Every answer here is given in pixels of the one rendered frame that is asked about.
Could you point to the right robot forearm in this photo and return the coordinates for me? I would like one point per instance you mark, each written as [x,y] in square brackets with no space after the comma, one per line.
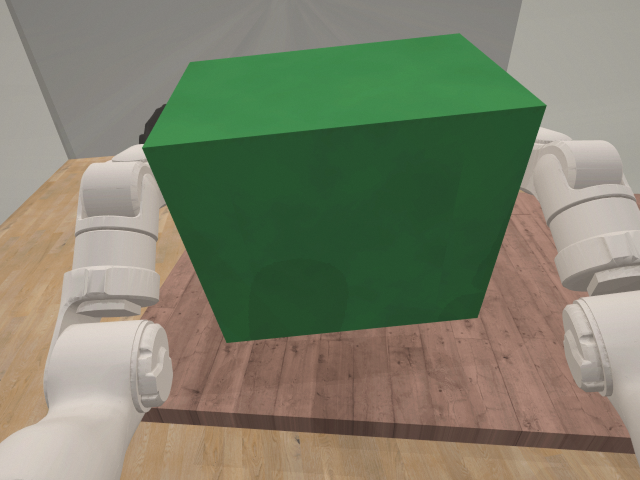
[591,212]

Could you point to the left robot hand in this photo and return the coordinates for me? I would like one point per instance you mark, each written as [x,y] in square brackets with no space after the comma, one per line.
[150,124]

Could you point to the table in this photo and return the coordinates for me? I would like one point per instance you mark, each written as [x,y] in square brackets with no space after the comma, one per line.
[499,379]

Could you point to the robot left upper arm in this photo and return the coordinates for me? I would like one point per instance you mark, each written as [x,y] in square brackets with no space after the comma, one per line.
[102,378]

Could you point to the robot right upper arm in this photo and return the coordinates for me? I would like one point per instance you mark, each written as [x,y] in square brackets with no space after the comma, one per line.
[602,349]

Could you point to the carton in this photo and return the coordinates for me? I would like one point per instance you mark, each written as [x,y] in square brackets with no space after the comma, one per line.
[344,188]

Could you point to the left robot forearm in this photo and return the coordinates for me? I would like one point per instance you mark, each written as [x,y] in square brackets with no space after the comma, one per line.
[113,272]

